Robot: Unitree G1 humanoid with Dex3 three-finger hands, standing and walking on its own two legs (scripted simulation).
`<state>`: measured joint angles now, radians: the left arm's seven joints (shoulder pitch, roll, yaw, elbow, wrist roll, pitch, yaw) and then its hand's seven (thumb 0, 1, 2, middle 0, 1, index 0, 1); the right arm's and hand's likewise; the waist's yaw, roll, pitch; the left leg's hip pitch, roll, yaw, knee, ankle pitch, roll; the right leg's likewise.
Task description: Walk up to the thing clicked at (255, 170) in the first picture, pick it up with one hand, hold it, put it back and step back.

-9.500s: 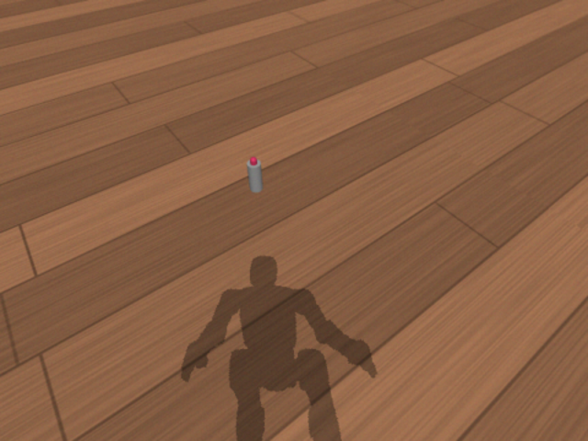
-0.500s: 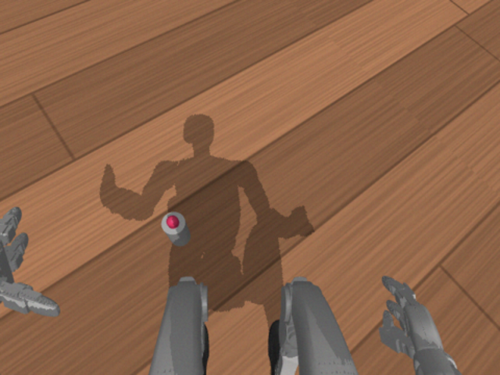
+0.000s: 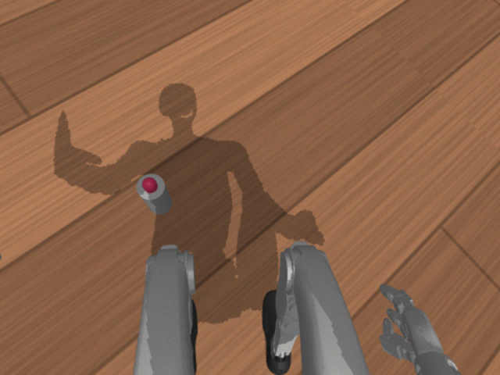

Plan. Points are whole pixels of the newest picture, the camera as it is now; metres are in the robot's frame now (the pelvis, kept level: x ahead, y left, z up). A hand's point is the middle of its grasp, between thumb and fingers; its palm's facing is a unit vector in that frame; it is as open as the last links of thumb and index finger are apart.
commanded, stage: go down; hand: left
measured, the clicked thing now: (155, 193) +0.47 +0.21 -0.38
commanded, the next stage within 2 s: approach in 1.22 s
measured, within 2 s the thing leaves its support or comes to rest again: neither
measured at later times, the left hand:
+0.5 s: hand out of the picture +0.37 +0.40 -0.06, palm faces +0.16 -0.98 -0.10, open 17.7 cm
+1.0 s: hand out of the picture +0.39 +0.40 -0.07, palm faces +0.15 -0.98 -0.09, open 17.7 cm
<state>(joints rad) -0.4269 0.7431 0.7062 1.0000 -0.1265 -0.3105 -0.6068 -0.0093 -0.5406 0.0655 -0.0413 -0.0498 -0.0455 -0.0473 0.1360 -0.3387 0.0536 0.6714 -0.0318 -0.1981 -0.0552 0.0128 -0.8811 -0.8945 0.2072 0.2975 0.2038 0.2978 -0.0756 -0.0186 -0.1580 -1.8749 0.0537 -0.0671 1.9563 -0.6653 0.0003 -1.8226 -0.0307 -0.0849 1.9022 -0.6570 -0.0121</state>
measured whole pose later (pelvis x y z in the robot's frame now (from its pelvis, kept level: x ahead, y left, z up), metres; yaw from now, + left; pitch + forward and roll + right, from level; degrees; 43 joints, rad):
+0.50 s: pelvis -0.01 +0.00 -0.05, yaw -1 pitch +33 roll -6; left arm -0.55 0.84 0.76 1.06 -0.13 -0.31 -0.67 -0.01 -0.60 0.08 -0.04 -0.06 -0.05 -0.06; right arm 0.12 -0.35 0.08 0.67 -0.05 -0.19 -0.05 0.01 -0.88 -0.90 0.21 0.30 0.20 0.30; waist -0.08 -0.02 -0.13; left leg -2.02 0.05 -0.09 2.12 -0.67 0.01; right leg -1.96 -0.04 -0.09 2.05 -0.66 -0.01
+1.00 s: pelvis -0.01 +0.00 -0.07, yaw -1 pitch +33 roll -6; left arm -0.62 0.90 0.78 1.10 -0.13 -0.32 -0.69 -0.01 -0.60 0.05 -0.04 -0.05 -0.05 -0.05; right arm 0.15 -0.36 0.10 0.70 -0.05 -0.17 -0.03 0.01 -0.89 -0.90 0.21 0.30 0.20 0.30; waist -0.10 -0.03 -0.11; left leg -2.10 0.05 -0.09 2.20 -0.67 0.01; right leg -2.03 -0.04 -0.09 2.13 -0.67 -0.01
